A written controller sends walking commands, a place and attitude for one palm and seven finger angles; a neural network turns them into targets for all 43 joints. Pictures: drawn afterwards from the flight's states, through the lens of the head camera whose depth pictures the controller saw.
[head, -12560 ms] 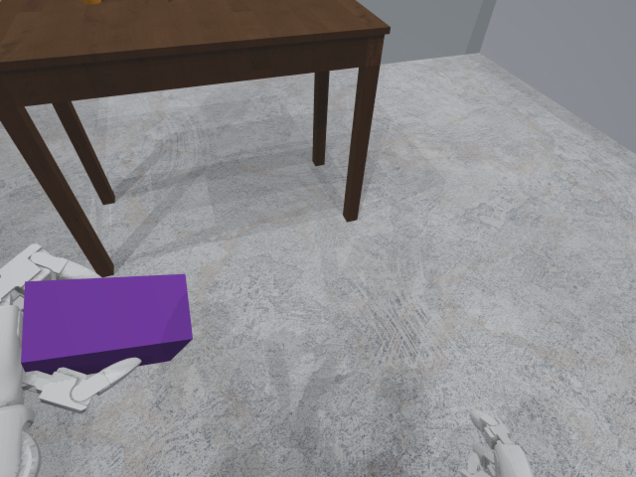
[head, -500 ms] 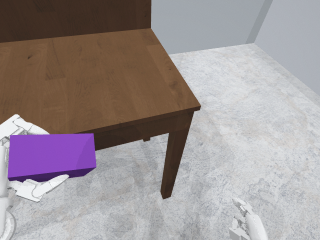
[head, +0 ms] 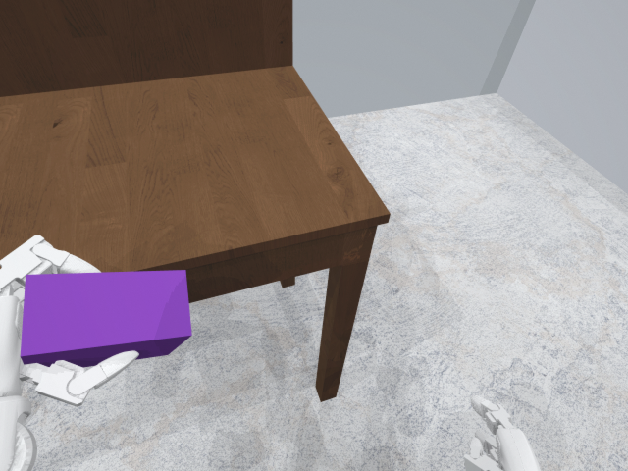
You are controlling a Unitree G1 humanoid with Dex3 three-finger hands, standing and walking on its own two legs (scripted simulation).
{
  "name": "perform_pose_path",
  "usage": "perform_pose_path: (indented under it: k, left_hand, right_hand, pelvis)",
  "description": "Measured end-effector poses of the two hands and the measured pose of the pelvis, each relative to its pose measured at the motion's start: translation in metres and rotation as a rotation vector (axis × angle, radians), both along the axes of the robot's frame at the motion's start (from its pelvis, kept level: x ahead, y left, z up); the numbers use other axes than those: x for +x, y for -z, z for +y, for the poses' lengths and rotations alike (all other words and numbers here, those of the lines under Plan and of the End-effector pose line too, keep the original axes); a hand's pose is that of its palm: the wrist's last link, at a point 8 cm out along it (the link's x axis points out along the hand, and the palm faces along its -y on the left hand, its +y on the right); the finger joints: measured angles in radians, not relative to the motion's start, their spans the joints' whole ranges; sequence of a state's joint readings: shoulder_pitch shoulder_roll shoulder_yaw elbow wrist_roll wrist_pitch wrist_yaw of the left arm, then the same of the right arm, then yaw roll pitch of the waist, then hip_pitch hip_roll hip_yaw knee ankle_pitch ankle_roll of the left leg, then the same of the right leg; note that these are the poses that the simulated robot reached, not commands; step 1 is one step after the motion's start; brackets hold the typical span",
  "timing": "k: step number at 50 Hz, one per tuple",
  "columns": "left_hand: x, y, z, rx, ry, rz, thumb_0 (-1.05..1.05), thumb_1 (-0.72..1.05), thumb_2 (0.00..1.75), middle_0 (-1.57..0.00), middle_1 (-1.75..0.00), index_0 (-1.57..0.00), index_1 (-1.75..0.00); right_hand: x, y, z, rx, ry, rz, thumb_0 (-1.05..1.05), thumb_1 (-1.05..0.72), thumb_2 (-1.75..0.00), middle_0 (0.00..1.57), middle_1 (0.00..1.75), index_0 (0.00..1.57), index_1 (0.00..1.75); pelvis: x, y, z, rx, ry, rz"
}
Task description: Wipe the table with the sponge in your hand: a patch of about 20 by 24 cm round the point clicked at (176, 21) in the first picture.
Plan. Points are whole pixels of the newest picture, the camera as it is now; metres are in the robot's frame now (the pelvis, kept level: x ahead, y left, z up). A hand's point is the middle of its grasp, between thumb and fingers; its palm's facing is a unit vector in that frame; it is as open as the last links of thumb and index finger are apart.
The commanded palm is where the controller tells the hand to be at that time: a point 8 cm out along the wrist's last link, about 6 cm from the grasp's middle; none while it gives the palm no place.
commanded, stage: shuffle to correct the standing spot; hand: left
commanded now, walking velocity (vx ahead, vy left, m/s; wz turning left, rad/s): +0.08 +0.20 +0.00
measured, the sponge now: (133, 319) +0.23 +0.20 +0.14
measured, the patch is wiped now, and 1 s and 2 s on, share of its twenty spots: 0.00 0.00 0.00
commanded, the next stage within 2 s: come to a stop and stand still in 1.62 s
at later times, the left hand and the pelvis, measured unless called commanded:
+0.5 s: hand (16, 299) +0.23 +0.31 +0.16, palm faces +0.39 -0.84 -0.38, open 10.2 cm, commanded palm +0.16 +0.34 +0.18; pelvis +0.01 +0.06 -0.01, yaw +0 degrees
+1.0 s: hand out of the picture +0.23 +0.40 +0.18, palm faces +0.36 -0.82 -0.45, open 10.2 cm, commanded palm +0.17 +0.45 +0.18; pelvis +0.00 +0.18 -0.02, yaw -1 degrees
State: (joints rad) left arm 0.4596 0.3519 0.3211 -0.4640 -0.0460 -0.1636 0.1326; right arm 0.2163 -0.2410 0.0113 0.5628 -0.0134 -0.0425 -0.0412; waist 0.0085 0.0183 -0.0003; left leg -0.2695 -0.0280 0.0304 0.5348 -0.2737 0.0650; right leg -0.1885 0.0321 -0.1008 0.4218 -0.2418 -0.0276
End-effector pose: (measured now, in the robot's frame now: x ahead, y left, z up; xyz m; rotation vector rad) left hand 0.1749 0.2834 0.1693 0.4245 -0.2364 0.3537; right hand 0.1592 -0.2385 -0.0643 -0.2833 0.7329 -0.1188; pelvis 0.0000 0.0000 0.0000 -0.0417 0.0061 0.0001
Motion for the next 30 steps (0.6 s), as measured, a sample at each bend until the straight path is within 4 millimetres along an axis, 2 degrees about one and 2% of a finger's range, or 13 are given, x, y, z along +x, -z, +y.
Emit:
perform_pose_path:
  k: [9,15,20,23,25,27,30]
  left_hand:
    - [0.015,-0.006,0.017,0.059,0.03,-0.037,-0.01,-0.52,1.0,-0.7,-1.36,-0.75,-1.34]
    - [0.01,-0.008,0.025,0.086,0.042,-0.054,-0.01,-0.52,1.0,-0.7,-1.36,-0.75,-1.34]
    - [0.006,0.0,0.044,0.074,0.027,-0.083,-0.01,-0.52,1.0,-0.7,-1.36,-0.75,-1.34]
    - [0.012,0.002,0.056,0.054,0.009,-0.064,-0.01,-0.52,1.01,-0.7,-1.36,-0.75,-1.34]
    - [0.013,-0.005,0.062,0.046,0.004,-0.041,-0.01,-0.52,1.01,-0.7,-1.36,-0.75,-1.34]
    - [0.005,-0.013,0.065,0.081,0.016,-0.065,-0.01,-0.52,1.01,-0.7,-1.36,-0.75,-1.34]
    - [-0.011,-0.014,0.077,0.095,0.021,-0.06,-0.01,-0.52,1.01,-0.7,-1.36,-0.75,-1.34]
  right_hand:
    - [0.007,0.005,0.016,0.014,0.02,-0.01,0.01,-0.9,-0.89,0.2,0.3,0.2,0.3]
    - [0.011,0.014,0.033,0.05,0.006,-0.004,0.01,-0.9,-0.89,0.2,0.3,0.2,0.3]
    - [0.008,0.022,0.046,0.033,0.014,0.034,0.01,-0.9,-0.89,0.2,0.3,0.2,0.3]
    - [0.005,0.022,0.058,0.037,0.02,0.04,0.01,-0.9,-0.89,0.2,0.3,0.2,0.3]
    - [0.004,0.018,0.067,0.057,0.002,0.033,0.01,-0.9,-0.89,0.2,0.3,0.2,0.3]
    - [0.007,0.02,0.076,0.076,-0.034,0.025,0.01,-0.9,-0.89,0.2,0.3,0.2,0.3]
    - [0.006,0.022,0.087,0.077,-0.039,0.048,0.01,-0.9,-0.89,0.2,0.3,0.2,0.3]
  pelvis:
    - [0.009,0.007,0.017,0.025,0.01,-0.008]
    - [0.009,0.013,0.028,0.01,-0.002,-0.003]
    - [0.009,0.021,0.044,0.015,0.013,-0.008]
    - [0.007,0.017,0.054,0.028,0.021,-0.024]
    - [0.006,0.01,0.061,0.026,-0.004,-0.029]
    - [0.001,0.012,0.067,0.041,-0.046,-0.024]
    - [-0.002,0.012,0.079,0.038,0.0,-0.039]
